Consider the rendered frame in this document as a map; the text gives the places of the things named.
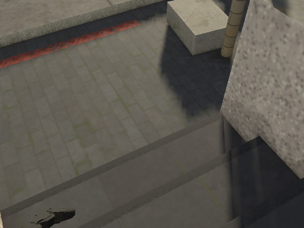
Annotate robot left hand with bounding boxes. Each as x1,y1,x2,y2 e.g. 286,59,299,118
21,207,76,228

